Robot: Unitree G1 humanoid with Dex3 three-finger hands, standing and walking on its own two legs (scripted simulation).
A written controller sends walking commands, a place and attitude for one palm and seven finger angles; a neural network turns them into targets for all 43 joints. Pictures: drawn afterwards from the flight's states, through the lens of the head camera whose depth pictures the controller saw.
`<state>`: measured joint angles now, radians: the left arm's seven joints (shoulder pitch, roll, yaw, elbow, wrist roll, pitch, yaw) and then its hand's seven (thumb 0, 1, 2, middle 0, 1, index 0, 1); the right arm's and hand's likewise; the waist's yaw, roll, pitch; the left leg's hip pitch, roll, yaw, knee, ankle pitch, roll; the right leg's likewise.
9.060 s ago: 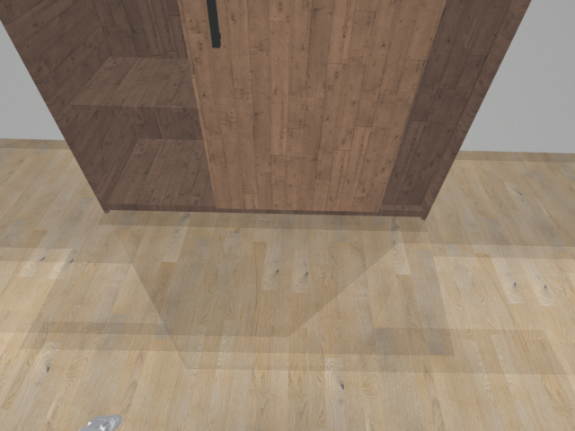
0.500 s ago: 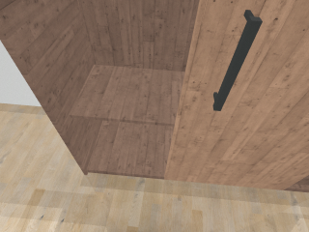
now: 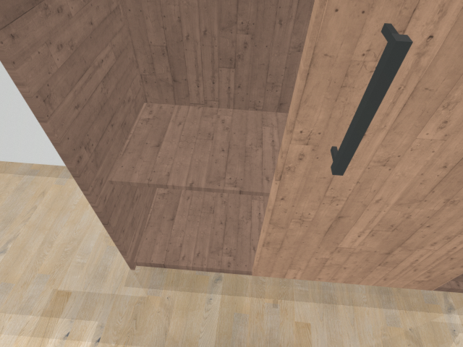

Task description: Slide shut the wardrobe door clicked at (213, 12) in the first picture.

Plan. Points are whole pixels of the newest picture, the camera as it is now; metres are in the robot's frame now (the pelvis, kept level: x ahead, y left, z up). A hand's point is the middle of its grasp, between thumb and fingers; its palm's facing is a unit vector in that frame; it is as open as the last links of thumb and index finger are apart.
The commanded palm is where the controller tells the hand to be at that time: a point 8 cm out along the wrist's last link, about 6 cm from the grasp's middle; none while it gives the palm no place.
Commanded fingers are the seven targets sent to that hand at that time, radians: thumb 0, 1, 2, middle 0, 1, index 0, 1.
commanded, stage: come to a stop and stand still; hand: right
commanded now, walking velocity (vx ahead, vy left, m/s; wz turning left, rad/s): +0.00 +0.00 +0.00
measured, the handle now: (359, 110) +0.48 -0.19 +0.18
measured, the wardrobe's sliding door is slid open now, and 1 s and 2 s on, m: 0.52 0.52 0.52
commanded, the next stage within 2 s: look again from close up in 0.16 s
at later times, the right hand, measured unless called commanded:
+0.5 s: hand out of the picture +0.00 -0.17 -0.17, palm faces +0.04 +0.98 -0.20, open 7.4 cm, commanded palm none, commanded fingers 0.00 -0.90 -0.90 0.20 0.30 0.20 0.30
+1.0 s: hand out of the picture -0.01 -0.16 -0.17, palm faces +0.05 +0.98 -0.18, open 7.4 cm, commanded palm none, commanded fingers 0.00 -0.90 -0.90 0.20 0.30 0.20 0.30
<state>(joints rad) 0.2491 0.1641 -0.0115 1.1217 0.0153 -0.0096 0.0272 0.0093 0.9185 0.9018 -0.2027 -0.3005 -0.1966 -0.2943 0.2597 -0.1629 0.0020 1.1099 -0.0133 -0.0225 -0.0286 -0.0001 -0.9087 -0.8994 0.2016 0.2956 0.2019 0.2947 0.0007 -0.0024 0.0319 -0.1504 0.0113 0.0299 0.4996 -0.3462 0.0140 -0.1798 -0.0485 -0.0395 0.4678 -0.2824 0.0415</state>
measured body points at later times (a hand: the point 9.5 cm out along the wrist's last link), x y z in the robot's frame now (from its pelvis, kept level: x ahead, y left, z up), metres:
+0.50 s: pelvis +0.01 +0.01 +0.00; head +0.02 +0.01 +0.45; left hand +0.01 +0.23 -0.16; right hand +0.00 -0.22 -0.16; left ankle -0.05 +0.11 -0.74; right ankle -0.02 -0.15 -0.74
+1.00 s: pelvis +0.01 +0.00 +0.00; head +0.02 +0.00 +0.45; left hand +0.00 +0.22 -0.16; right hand -0.01 -0.22 -0.16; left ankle -0.05 +0.11 -0.74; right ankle -0.02 -0.15 -0.74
